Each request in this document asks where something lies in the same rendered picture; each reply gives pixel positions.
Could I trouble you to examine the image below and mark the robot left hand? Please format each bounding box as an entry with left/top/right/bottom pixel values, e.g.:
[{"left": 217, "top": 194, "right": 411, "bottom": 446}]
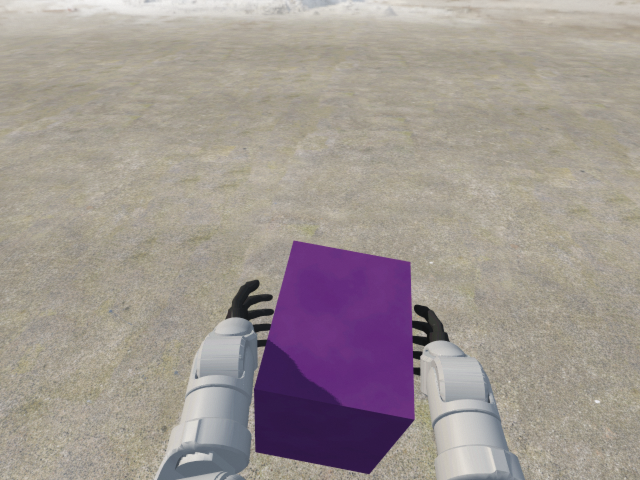
[{"left": 225, "top": 280, "right": 274, "bottom": 347}]

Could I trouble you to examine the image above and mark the left robot forearm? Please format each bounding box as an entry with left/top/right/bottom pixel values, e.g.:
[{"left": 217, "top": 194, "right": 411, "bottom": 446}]
[{"left": 154, "top": 317, "right": 258, "bottom": 480}]

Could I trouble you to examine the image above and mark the right robot forearm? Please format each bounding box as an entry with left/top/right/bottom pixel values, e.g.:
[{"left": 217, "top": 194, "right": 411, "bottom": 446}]
[{"left": 420, "top": 340, "right": 525, "bottom": 480}]

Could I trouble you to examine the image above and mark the robot right hand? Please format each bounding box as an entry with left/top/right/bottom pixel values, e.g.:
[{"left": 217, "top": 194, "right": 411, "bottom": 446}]
[{"left": 412, "top": 305, "right": 450, "bottom": 376}]

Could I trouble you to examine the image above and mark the carton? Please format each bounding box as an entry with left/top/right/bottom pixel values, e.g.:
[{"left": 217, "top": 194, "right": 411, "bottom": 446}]
[{"left": 254, "top": 241, "right": 415, "bottom": 474}]

